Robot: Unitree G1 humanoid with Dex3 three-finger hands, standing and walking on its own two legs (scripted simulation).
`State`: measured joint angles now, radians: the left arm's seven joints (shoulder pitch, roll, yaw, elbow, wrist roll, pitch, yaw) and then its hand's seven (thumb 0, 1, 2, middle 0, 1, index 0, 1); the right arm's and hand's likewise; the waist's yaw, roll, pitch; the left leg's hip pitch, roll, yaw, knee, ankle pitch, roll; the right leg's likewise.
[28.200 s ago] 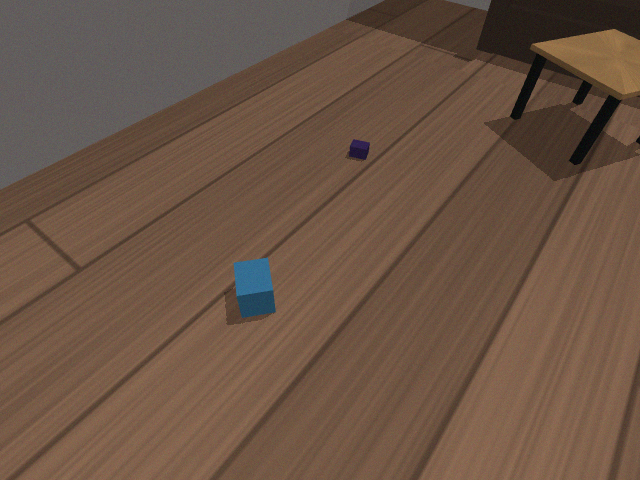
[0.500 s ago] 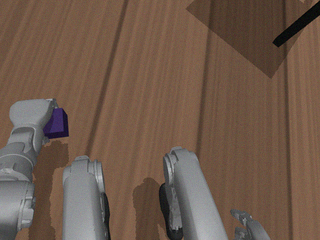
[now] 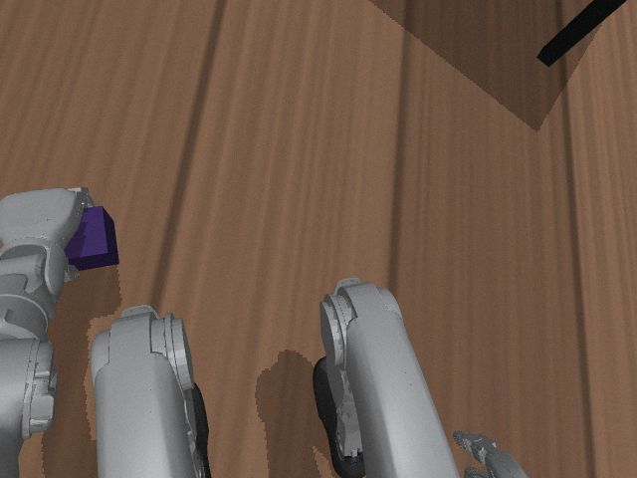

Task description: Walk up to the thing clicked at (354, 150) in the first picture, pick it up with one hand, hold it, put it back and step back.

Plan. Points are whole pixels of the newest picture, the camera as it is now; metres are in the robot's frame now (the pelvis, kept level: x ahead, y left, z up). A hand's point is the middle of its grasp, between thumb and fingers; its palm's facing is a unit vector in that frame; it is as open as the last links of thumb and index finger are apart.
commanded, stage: lower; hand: left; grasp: from above
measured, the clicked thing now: (75, 241) +0.43 +0.26 -0.20
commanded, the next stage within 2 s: rest in 0.30 s
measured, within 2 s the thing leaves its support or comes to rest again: rests again in 1.40 s
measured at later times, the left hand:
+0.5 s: hand (80, 254) +0.42 +0.27 -0.24, palm faces -0.46 -0.07 -0.89, open 9.8 cm
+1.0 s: hand (91, 257) +0.43 +0.27 -0.27, palm faces -0.46 -0.11 -0.88, open 9.8 cm
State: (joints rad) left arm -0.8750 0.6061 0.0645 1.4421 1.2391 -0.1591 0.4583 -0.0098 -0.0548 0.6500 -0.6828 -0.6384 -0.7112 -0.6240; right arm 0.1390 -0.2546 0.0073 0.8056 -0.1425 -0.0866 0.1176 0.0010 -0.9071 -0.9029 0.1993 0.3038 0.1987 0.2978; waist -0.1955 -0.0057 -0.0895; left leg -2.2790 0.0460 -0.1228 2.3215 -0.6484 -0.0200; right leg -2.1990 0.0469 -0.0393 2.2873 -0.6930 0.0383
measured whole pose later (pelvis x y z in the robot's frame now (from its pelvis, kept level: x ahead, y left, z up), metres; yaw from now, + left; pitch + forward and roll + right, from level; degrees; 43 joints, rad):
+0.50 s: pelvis +0.01 +0.00 -0.04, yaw -2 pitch +32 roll -6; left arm -0.85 0.67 0.13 1.50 1.28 -0.21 0.55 -0.01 -0.06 0.65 -0.69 -0.66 -0.72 -0.62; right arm 0.10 -0.27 0.05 0.81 -0.19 -0.10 0.15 0.00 -0.90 -0.90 0.20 0.30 0.20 0.30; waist -0.23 -0.05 -0.02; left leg -2.35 0.04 -0.17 2.45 -0.67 -0.04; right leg -2.27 0.06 -0.07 2.40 -0.71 0.04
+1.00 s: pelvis +0.01 +0.00 -0.06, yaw -5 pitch +29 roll -9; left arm -0.87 0.76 0.19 1.62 1.30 -0.24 0.63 -0.01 -0.06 0.65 -0.69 -0.66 -0.72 -0.62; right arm 0.09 -0.29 0.12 0.80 -0.26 -0.16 0.23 0.00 -0.90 -0.90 0.20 0.30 0.20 0.30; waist -0.27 -0.08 0.05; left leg -2.37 0.04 -0.23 2.55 -0.69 -0.04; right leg -2.27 0.08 -0.11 2.46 -0.71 0.05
